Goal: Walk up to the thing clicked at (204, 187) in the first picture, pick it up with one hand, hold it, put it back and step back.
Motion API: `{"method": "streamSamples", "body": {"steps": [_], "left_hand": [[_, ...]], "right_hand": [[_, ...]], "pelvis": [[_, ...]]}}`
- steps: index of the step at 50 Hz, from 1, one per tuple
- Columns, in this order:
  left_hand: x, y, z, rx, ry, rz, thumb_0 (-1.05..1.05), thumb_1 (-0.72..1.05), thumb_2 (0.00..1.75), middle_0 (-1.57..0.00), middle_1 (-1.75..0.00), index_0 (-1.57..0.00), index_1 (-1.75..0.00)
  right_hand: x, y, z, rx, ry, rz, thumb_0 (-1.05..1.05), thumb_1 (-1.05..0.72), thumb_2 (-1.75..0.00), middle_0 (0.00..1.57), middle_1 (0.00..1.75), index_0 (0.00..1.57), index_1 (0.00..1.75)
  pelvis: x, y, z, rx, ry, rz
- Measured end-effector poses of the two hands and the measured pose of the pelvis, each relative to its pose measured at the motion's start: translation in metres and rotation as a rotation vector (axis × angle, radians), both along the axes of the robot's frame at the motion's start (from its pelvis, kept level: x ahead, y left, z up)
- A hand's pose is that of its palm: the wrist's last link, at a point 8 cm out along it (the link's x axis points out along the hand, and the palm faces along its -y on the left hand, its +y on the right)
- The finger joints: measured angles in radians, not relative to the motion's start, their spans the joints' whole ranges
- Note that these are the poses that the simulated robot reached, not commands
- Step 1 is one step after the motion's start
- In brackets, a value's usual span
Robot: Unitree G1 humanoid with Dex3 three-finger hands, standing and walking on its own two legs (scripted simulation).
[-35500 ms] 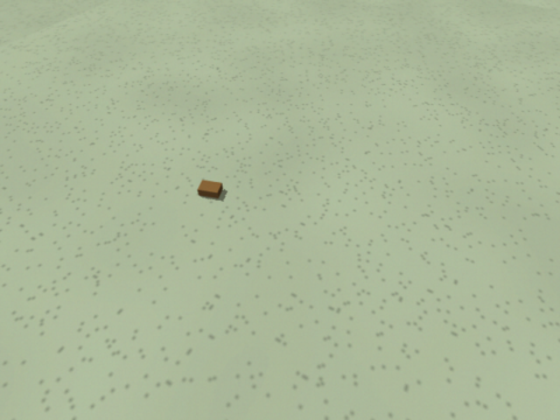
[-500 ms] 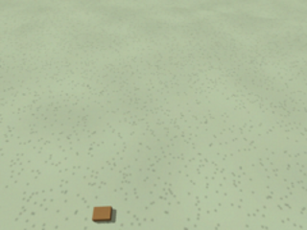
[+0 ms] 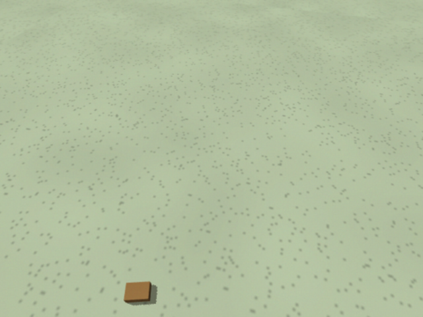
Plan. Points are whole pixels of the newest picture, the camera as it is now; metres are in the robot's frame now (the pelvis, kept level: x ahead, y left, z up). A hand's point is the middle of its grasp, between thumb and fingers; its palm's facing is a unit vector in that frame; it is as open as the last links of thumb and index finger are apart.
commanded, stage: stand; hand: left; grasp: from above
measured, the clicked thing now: (138, 292) +0.36 +0.32 -0.76
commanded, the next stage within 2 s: step back in 1.20 s
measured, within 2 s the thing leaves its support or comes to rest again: neither
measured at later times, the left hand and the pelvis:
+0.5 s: hand out of the picture +0.07 +0.23 -0.16, palm faces +0.01 -0.95 -0.33, open 7.3 cm; pelvis +0.01 -0.01 +0.00, yaw +0 degrees
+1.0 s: hand out of the picture +0.08 +0.23 -0.15, palm faces -0.01 -0.94 -0.34, open 7.3 cm; pelvis +0.01 -0.02 +0.00, yaw +0 degrees
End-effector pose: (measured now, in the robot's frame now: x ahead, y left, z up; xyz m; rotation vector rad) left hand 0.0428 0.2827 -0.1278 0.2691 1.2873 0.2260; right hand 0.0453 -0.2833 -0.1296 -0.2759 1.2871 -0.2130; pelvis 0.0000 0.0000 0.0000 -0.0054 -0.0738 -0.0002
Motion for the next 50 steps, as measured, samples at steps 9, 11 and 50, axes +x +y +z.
{"method": "streamSamples", "body": {"steps": [9, 11, 50], "left_hand": [[0.015, -0.004, 0.003, -0.002, -0.024, -0.008, 0.01, 0.91, 0.90, -0.20, -0.30, -0.20, -0.30], [0.017, -0.005, 0.004, -0.001, -0.028, -0.013, 0.01, 0.91, 0.90, -0.20, -0.30, -0.20, -0.30], [0.031, -0.007, 0.010, 0.016, -0.051, -0.048, 0.01, 0.91, 0.90, -0.20, -0.30, -0.20, -0.30]], "right_hand": [[0.010, -0.002, 0.000, 0.003, -0.019, 0.008, 0.01, -0.91, -0.90, 0.20, 0.29, 0.20, 0.30], [0.012, -0.002, 0.000, 0.006, -0.024, 0.009, 0.01, -0.91, -0.90, 0.20, 0.29, 0.20, 0.30], [0.015, -0.023, 0.004, -0.005, -0.025, 0.010, 0.01, -0.91, -0.90, 0.20, 0.30, 0.20, 0.30]], "pelvis": [[0.003, -0.003, 0.001, 0.003, 0.003, -0.003], [0.004, -0.004, 0.001, 0.004, 0.004, -0.004], [0.005, -0.015, 0.002, 0.005, 0.015, -0.008]]}}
